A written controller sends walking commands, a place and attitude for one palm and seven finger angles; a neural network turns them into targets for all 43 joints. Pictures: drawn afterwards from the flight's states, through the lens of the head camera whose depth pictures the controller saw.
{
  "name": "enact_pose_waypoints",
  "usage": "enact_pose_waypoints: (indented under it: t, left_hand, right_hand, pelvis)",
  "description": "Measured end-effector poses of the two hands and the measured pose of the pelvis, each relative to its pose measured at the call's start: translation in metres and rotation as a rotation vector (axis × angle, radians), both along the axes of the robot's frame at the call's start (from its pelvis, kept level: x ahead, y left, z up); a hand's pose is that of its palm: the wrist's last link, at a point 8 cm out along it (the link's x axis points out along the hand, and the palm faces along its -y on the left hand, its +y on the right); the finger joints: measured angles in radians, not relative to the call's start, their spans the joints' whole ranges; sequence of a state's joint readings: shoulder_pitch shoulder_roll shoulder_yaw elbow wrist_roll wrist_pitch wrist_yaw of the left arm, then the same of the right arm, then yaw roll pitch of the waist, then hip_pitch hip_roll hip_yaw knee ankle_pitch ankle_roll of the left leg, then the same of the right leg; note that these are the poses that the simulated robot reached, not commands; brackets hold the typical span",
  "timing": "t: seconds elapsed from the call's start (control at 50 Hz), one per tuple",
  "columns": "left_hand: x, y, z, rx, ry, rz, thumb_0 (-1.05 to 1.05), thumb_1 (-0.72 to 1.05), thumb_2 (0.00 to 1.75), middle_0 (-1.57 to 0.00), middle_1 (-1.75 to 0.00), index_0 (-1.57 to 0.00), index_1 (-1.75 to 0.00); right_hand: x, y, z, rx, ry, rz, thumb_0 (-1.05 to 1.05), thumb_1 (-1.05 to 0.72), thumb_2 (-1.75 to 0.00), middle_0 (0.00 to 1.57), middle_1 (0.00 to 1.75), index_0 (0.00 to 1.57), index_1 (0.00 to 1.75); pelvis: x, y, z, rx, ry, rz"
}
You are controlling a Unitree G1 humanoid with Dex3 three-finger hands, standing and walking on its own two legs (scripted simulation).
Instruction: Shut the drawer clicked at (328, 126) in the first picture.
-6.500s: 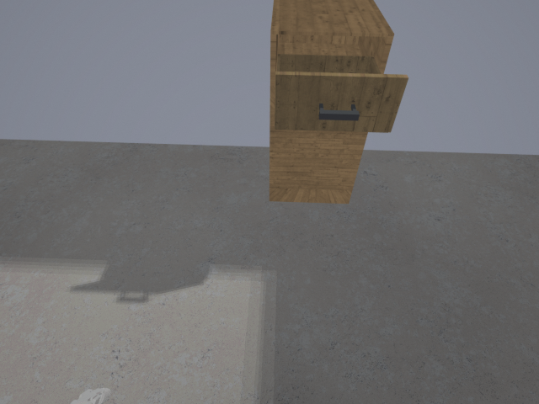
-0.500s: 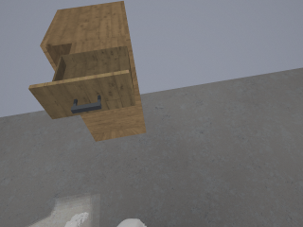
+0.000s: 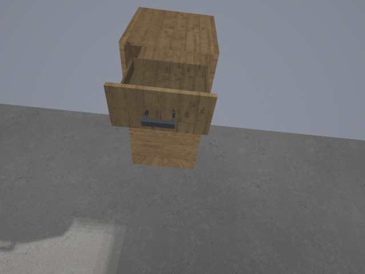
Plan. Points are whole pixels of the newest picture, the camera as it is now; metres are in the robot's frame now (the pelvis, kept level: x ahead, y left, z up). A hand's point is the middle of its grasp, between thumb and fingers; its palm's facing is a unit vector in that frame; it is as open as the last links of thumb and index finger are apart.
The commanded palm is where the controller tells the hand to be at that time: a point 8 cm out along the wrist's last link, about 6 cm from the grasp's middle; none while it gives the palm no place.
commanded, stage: take the last steps up to it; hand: left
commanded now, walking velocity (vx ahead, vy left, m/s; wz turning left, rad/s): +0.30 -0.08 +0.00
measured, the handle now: (159, 118) +0.59 +0.13 -0.04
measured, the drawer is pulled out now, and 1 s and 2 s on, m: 0.30 0.30 0.30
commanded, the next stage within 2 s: come to a stop and stand still in 0.90 s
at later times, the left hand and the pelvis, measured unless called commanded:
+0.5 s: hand (146, 253) +0.21 +0.10 -0.17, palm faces -0.01 -0.98 -0.21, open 7.4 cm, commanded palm none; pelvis +0.10 -0.08 -0.02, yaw +0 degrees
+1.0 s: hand out of the picture +0.14 +0.07 -0.19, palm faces +0.19 -0.97 -0.12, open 7.4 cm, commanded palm none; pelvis +0.26 -0.06 -0.02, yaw +3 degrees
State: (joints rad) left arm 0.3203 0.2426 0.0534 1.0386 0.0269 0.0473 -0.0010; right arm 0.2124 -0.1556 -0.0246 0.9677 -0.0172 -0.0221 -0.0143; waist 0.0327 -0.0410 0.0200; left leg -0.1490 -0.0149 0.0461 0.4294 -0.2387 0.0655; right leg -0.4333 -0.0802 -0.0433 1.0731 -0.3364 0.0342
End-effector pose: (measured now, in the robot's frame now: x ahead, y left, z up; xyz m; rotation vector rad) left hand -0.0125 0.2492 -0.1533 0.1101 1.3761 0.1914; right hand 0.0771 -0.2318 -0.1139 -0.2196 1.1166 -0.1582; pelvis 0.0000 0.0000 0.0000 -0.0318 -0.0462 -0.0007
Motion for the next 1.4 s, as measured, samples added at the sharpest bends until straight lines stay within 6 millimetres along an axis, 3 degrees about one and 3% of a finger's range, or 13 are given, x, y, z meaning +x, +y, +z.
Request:
enact_pose_waypoints:
  t: [0.12,0.22,0.34,0.44,0.48,0.54,0.72,0.86,0.98,1.02,1.1,1.24,1.4]
  left_hand:
    - [0.022,-0.003,0.006,-0.012,-0.032,-0.015,0.0,0.91,0.89,-0.2,-0.3,-0.2,-0.3]
    - [0.056,-0.015,0.01,-0.015,-0.053,-0.043,0.0,0.91,0.89,-0.2,-0.3,-0.19,-0.3]
    - [0.121,-0.042,0.018,-0.007,-0.111,-0.1,0.0,0.91,0.89,-0.2,-0.3,-0.19,-0.3]
    - [0.187,-0.077,0.021,0.012,-0.191,-0.147,0.0,0.91,0.89,-0.2,-0.3,-0.19,-0.3]
    - [0.208,-0.091,0.016,0.025,-0.238,-0.147,0.0,0.91,0.89,-0.2,-0.3,-0.2,-0.3]
    - [0.215,-0.108,0.018,0.021,-0.262,-0.106,0.0,0.91,0.89,-0.2,-0.3,-0.2,-0.3]
    - [0.176,-0.116,0.022,0.052,-0.084,0.02,-0.02,0.95,0.89,-0.2,-0.3,-0.2,-0.3]
    - [0.141,-0.134,0.011,-0.029,0.116,0.101,-0.01,0.92,0.89,-0.2,-0.3,-0.2,-0.3]
    - [0.141,-0.133,-0.006,-0.097,0.246,0.162,0.0,0.91,0.89,-0.2,-0.3,-0.2,-0.3]
    - [0.154,-0.126,-0.009,-0.102,0.255,0.156,0.0,0.91,0.89,-0.2,-0.3,-0.2,-0.3]
    - [0.203,-0.106,-0.01,-0.072,0.185,0.125,0.0,0.91,0.89,-0.2,-0.3,-0.2,-0.3]
    - [0.29,-0.084,-0.008,-0.013,0.009,0.061,0.0,0.91,0.89,-0.2,-0.3,-0.2,-0.3]
    - [0.33,-0.093,0.007,0.063,-0.096,0.008,0.0,0.91,0.89,-0.19,-0.3,-0.19,-0.3]
  right_hand:
    - [-0.042,0.001,-0.007,0.012,0.102,-0.063,-0.01,-0.93,-0.89,0.2,0.3,0.21,0.3]
    - [-0.088,0.001,-0.016,0.042,0.241,-0.13,0.0,-0.91,-0.89,0.2,0.3,0.21,0.3]
    - [-0.125,-0.007,-0.021,0.087,0.395,-0.205,0.0,-0.91,-0.89,0.2,0.3,0.21,0.3]
    - [-0.125,-0.027,-0.031,0.128,0.482,-0.239,0.0,-0.9,-0.89,0.2,0.3,0.21,0.3]
    - [-0.115,-0.039,-0.041,0.142,0.503,-0.231,0.0,-0.9,-0.9,0.2,0.3,0.21,0.3]
    - [-0.077,-0.059,-0.046,0.141,0.488,-0.189,0.0,-0.9,-0.9,0.2,0.3,0.2,0.3]
    - [0.117,-0.1,-0.035,0.09,0.159,-0.062,0.0,-0.91,-0.9,0.2,0.29,0.2,0.29]
    - [0.245,-0.079,-0.022,0.087,0.012,0.055,0.0,-0.91,-0.9,0.2,0.29,0.2,0.29]
    - [0.323,-0.038,-0.027,0.07,-0.053,0.139,0.0,-0.91,-0.9,0.2,0.29,0.2,0.29]
    - [0.33,-0.028,-0.027,0.071,-0.06,0.136,0.0,-0.91,-0.9,0.2,0.29,0.2,0.29]
    - [0.319,-0.02,-0.023,0.072,-0.024,0.072,-0.01,-0.91,-0.89,0.2,0.3,0.2,0.3]
    - [0.306,-0.046,-0.016,0.014,0.031,0.014,-0.04,-0.95,-0.89,0.2,0.3,0.21,0.3]
    - [0.263,-0.083,-0.033,0.043,0.123,-0.033,-0.01,-0.92,-0.9,0.2,0.3,0.21,0.3]
  pelvis:
    - [0.011,0.004,0.004,0.014,0.006,0.006]
    - [0.024,-0.004,0.004,0.027,0.012,0.006]
    - [0.05,-0.025,0.003,0.034,0.025,0.002]
    - [0.081,-0.056,-0.006,0.043,0.036,-0.007]
    - [0.094,-0.07,-0.015,0.048,0.036,0.0]
    - [0.111,-0.083,-0.014,0.031,0.022,0.021]
    - [0.167,-0.098,0.0,0.026,0.024,0.04]
    - [0.212,-0.087,-0.003,0.013,0.031,0.044]
    - [0.258,-0.063,-0.019,0.008,0.03,0.047]
    - [0.268,-0.057,-0.02,0.016,0.017,0.042]
    - [0.283,-0.051,-0.012,0.024,0.0,0.033]
    - [0.288,-0.057,-0.006,0.032,0.005,0.036]
    - [0.275,-0.087,-0.009,0.036,0.02,0.031]
